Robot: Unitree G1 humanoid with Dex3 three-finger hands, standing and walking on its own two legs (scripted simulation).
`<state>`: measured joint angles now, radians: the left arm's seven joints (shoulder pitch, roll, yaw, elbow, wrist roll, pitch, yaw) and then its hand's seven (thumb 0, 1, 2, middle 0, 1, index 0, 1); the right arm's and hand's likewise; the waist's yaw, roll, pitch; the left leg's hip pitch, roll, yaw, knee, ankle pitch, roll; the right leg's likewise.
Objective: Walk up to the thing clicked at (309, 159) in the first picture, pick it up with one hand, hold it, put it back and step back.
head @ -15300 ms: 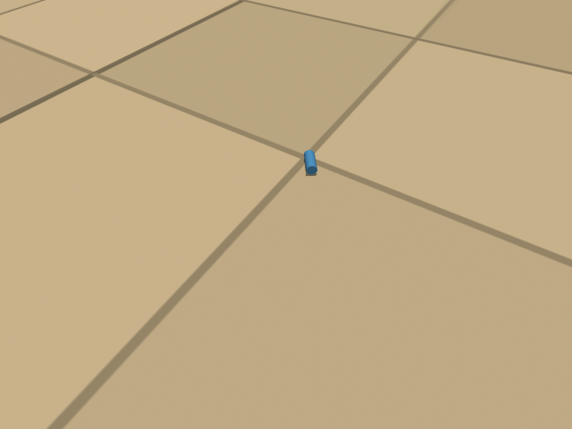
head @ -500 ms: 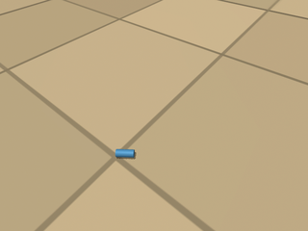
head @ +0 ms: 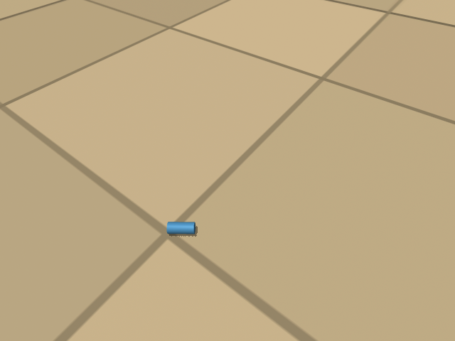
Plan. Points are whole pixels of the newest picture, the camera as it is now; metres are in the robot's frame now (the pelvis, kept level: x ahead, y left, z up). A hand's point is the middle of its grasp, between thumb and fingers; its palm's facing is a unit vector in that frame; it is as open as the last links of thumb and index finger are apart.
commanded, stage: stand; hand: left
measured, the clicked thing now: (181, 227) +0.76 +0.27 -0.75
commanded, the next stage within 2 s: walk up in 0.08 s
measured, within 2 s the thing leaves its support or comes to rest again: neither
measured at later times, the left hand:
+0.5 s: hand out of the picture +0.09 +0.33 -0.17, palm faces +0.03 -0.94 -0.35, open 7.4 cm
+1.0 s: hand (125, 246) +0.35 +0.26 -0.13, palm faces +0.02 -0.93 -0.37, open 7.4 cm
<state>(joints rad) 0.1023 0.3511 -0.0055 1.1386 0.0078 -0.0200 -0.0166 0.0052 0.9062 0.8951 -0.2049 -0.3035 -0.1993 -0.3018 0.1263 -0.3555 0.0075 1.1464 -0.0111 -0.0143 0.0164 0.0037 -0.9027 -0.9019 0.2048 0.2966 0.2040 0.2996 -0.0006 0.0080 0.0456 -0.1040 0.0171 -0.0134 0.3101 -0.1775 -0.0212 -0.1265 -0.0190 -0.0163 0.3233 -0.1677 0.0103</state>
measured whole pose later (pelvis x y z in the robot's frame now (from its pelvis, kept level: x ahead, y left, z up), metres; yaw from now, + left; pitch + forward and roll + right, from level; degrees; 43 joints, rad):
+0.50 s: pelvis +0.10 +0.05 -0.01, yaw +3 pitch -3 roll +0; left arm 0.30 0.43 0.07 1.01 0.02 0.00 -0.04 0.01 0.91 0.90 -0.20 -0.30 -0.20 -0.30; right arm 0.26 -0.38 -0.08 0.94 -0.03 -0.07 0.05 0.00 -0.90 -0.90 0.21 0.30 0.20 0.30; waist 0.01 -0.04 0.08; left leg -0.19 -0.01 0.03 0.51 -0.27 0.04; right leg -0.31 0.00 0.05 0.99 -0.46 -0.05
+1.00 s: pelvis +0.26 +0.01 -0.01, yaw +1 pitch -4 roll +2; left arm 0.24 0.34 0.05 0.82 0.00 -0.07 -0.05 0.00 0.90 0.89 -0.21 -0.30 -0.20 -0.30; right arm 0.33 -0.41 -0.04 0.85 0.00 -0.04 0.04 0.01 -0.90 -0.90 0.21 0.30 0.20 0.30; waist 0.01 0.04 0.11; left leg -0.38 0.00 -0.03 1.11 -0.40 0.04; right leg -0.24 -0.03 -0.05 0.52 -0.21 -0.04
